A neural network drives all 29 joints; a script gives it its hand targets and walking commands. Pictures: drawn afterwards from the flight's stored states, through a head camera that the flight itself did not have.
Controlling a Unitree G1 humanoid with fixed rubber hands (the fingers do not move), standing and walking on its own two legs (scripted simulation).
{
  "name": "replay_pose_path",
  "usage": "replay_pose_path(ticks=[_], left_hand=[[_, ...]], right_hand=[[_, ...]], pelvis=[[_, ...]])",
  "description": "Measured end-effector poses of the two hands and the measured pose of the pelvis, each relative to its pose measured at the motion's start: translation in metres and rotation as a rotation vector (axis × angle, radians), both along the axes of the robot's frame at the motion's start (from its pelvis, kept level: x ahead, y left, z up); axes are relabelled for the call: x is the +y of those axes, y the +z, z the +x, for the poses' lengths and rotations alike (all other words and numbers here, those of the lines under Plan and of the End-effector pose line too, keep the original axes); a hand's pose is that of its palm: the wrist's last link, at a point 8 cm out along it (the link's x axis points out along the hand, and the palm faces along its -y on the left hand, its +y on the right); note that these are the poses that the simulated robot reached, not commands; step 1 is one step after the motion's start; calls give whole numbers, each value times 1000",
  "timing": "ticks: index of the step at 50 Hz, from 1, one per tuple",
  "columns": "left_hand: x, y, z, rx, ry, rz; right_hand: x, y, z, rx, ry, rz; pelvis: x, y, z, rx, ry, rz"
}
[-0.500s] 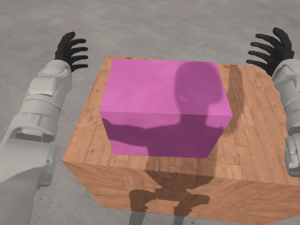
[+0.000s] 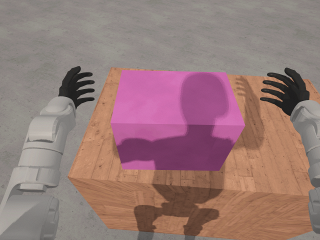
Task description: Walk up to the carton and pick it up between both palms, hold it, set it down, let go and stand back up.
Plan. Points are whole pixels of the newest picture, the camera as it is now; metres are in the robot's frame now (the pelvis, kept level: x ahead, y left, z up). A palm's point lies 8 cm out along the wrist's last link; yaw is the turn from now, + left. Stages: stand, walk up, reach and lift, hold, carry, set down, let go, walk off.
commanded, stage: set down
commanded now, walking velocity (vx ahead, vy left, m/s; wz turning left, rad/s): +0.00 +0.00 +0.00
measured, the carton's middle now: (172, 122) +0.44 -0.04 +0.03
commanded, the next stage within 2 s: none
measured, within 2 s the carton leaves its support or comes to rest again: neither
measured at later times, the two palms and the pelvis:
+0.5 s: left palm (65, 137) +0.33 +0.22 +0.11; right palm (289, 132) +0.34 -0.30 +0.12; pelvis +0.01 +0.00 +0.00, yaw +0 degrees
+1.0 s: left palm (67, 170) +0.27 +0.21 +0.06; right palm (295, 171) +0.26 -0.30 +0.07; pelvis +0.02 +0.01 +0.00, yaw -1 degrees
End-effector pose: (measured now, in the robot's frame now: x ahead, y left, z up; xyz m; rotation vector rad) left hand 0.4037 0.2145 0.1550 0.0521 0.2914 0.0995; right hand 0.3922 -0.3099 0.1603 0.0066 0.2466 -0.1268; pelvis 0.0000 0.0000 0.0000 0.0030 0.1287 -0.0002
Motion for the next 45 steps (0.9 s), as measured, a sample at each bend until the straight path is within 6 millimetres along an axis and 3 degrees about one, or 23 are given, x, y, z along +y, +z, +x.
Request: replay_pose_path(ticks=[18,26,45], left_hand=[[-2,-29,-48,-1,0,-34],[4,-50,-76,9,27,-29],[2,-80,-113,-2,50,-28]], right_hand=[[9,-24,-36,0,46,-46],[14,-46,-58,13,44,-57],[8,-75,-112,29,34,-94]], pelvis=[[-1,3,7,-56,-1,-3],[2,4,12,-82,5,-8],[5,5,21,-123,-19,-13]])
